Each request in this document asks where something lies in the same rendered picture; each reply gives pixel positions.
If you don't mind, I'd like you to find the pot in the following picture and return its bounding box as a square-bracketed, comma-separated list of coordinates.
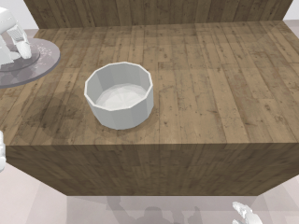
[84, 62, 154, 130]

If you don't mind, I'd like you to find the knob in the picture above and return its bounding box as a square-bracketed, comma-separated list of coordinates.
[6, 44, 19, 53]

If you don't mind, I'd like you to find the robot right hand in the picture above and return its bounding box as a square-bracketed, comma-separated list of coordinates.
[232, 202, 263, 224]

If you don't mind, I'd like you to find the table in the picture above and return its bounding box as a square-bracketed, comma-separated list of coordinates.
[0, 0, 299, 196]

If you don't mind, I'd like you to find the robot left hand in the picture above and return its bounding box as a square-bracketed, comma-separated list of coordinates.
[0, 7, 32, 65]

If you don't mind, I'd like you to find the lid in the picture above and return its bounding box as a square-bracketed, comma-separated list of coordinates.
[0, 37, 62, 89]

